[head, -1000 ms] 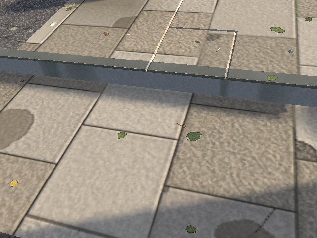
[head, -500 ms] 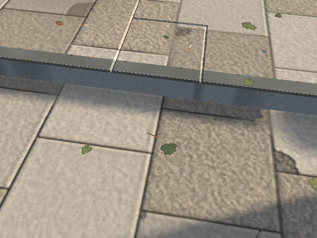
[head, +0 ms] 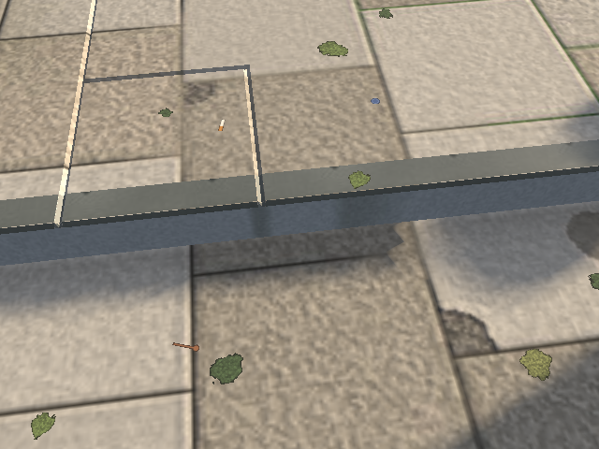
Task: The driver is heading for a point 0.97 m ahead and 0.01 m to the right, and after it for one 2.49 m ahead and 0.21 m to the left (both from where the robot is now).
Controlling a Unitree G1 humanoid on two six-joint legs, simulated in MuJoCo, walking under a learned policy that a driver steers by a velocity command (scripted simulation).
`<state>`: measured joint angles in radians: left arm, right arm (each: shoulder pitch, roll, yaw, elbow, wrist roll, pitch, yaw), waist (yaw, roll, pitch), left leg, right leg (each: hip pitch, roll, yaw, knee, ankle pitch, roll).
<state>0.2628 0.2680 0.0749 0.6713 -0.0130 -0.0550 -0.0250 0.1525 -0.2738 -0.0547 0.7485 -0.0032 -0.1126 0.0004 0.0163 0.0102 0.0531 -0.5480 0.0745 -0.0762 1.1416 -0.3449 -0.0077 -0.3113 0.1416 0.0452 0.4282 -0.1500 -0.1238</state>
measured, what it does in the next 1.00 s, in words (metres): walks ahead: left foot, then right foot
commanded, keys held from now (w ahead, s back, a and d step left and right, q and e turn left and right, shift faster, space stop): w+e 0.32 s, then w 0.40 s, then w+q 0.28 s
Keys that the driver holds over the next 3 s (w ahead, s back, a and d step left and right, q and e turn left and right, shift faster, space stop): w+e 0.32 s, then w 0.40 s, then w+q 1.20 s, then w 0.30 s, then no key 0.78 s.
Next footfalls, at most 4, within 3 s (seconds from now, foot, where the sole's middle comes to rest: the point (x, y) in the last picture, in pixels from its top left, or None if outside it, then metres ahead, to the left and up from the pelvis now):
0.30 left None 0.35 0.13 -0.77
0.74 right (390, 426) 0.49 -0.15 -0.77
1.26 left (329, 306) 0.78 -0.02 -0.77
1.84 right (380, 145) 1.20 -0.16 -0.63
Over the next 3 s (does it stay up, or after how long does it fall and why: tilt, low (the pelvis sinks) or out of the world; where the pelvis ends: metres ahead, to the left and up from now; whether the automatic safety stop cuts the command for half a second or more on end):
stays up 1.40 0.03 0.14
